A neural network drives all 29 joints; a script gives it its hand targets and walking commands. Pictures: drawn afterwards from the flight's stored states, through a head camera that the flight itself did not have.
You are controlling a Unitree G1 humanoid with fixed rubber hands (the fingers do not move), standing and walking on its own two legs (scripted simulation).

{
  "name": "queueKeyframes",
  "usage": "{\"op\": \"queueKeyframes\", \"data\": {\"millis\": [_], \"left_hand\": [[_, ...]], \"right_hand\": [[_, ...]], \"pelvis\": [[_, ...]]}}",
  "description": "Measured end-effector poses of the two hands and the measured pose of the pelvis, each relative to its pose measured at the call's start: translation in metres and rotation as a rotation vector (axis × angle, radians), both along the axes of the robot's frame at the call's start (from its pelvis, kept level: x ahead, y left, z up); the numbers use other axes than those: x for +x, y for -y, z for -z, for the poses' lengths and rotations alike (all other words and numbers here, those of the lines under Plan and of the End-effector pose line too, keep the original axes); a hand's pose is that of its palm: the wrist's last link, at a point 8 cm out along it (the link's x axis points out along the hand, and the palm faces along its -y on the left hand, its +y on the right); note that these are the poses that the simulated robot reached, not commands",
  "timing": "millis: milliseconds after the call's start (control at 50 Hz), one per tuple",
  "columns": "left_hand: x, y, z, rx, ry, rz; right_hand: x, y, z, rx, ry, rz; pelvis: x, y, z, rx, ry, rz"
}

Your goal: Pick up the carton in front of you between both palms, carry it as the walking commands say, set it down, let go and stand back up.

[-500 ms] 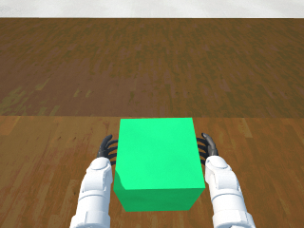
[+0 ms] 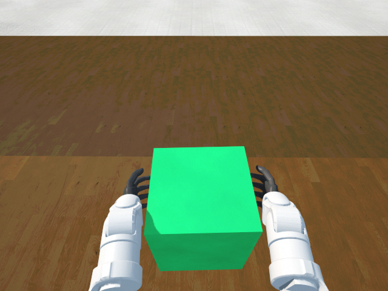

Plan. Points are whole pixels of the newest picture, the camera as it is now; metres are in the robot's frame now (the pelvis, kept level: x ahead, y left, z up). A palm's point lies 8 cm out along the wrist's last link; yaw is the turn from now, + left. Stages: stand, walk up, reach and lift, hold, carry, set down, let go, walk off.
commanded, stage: reach and lift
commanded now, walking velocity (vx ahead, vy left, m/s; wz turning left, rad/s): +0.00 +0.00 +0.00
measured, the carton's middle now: (200, 211) +0.31 +0.00 -0.05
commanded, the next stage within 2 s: hold in 0.56 s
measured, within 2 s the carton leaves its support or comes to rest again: neither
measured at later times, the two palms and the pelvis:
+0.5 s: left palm (131, 197) +0.30 +0.15 +0.04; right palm (270, 194) +0.30 -0.15 +0.04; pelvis +0.02 +0.00 +0.01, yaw +0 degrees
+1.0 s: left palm (129, 197) +0.29 +0.15 +0.05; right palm (274, 194) +0.29 -0.15 +0.06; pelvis +0.00 +0.00 +0.00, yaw +0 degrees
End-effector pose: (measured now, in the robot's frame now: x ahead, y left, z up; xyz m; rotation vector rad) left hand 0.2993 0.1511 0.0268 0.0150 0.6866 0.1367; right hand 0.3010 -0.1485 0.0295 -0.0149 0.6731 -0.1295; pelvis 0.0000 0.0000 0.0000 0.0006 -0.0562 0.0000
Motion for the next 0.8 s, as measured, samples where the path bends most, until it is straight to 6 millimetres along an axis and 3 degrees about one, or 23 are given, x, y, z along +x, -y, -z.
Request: {"op": "queueKeyframes", "data": {"millis": [420,800], "left_hand": [[0.004,0.001,-0.009,0.023,-0.004,0.016],[-0.003,0.002,-0.029,0.018,0.020,0.013]], "right_hand": [[0.004,0.001,-0.008,-0.022,-0.004,-0.016],[-0.004,0.002,-0.028,-0.015,0.019,-0.009]], "pelvis": [[0.017,-0.001,-0.005,0.001,0.015,0.001],[0.012,0.000,-0.006,0.001,0.061,0.000]]}}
